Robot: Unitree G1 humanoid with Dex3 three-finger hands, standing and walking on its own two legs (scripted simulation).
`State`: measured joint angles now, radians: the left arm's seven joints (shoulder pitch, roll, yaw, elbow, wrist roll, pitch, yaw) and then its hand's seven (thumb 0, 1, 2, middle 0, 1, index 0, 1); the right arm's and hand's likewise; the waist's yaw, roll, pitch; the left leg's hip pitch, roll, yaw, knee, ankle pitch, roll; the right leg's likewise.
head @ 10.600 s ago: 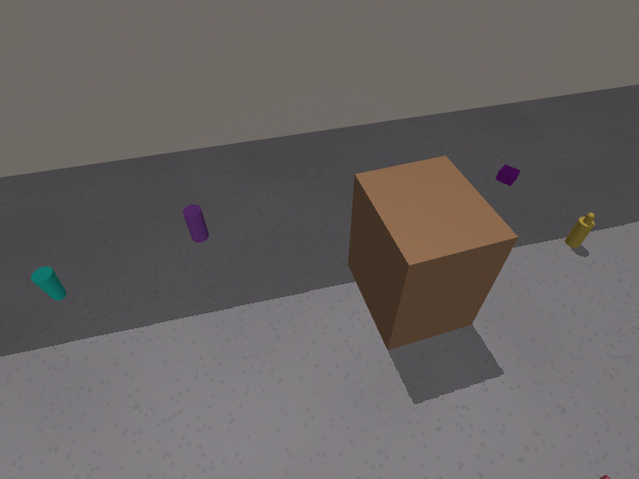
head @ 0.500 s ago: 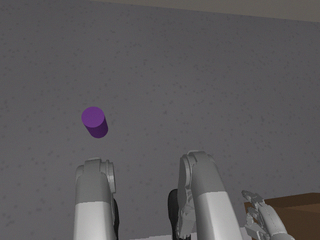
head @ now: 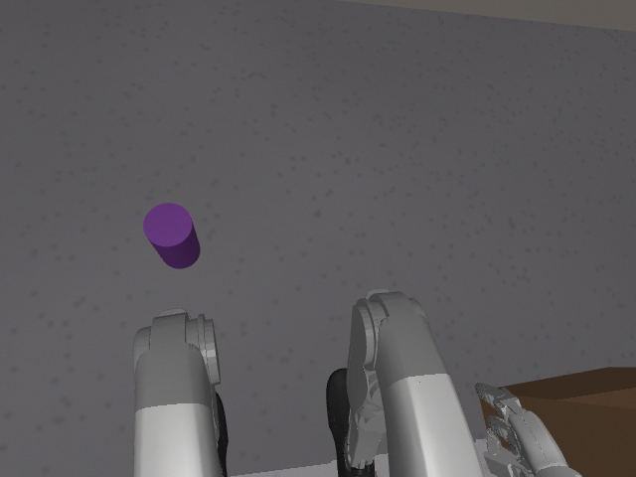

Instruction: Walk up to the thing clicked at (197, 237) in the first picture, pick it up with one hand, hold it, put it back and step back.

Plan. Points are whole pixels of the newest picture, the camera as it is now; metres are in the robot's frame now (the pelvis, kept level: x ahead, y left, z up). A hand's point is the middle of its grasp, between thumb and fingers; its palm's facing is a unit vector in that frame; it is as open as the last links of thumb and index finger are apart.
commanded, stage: approach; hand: left
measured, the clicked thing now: (175, 238) +0.48 +0.18 -0.30
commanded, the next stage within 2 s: close in in 0.48 s
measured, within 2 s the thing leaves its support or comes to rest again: neither
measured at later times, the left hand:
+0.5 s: hand (77, 243) +0.44 +0.30 -0.19, palm faces -0.04 -1.00 +0.02, open 17.3 cm
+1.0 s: hand (150, 251) +0.44 +0.22 -0.26, palm faces -0.03 -1.00 +0.00, open 17.3 cm
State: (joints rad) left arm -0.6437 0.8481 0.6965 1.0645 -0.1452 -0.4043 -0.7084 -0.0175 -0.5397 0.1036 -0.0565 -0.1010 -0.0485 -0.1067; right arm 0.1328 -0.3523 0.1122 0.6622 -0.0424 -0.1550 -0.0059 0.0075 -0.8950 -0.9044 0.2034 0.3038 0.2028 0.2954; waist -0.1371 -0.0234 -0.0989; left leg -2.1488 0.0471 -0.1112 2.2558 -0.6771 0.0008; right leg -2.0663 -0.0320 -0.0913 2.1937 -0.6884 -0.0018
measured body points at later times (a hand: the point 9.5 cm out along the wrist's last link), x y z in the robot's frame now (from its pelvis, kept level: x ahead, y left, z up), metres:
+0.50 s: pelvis +0.00 +0.01 -0.07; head +0.24 +0.12 +0.29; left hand +0.43 +0.35 -0.19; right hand +0.13 -0.27 -0.13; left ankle +0.09 +0.13 -0.35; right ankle +0.10 -0.12 -0.35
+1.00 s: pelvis -0.02 +0.01 -0.10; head +0.24 +0.15 +0.24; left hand +0.44 +0.27 -0.26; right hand +0.11 -0.26 -0.13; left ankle +0.09 +0.13 -0.35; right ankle +0.10 -0.12 -0.35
